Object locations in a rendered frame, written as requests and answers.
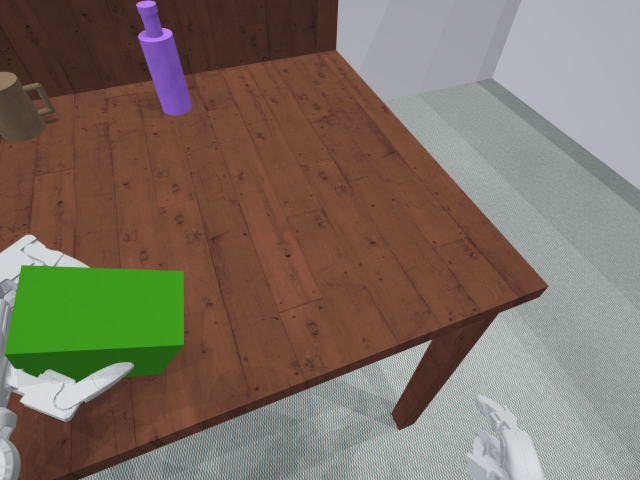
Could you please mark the robot left hand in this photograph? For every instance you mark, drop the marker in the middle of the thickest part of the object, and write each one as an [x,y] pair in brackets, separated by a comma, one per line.
[51,393]

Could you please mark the left robot forearm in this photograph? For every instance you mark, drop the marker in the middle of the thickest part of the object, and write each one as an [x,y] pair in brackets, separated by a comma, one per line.
[9,455]

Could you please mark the table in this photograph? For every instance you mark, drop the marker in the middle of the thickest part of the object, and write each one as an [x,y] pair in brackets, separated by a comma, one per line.
[316,234]

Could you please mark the sponge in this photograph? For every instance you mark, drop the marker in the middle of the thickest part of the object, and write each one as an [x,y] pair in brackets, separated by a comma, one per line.
[77,321]

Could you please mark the robot right hand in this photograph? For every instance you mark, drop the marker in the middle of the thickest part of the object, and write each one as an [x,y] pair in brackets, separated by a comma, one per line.
[514,457]

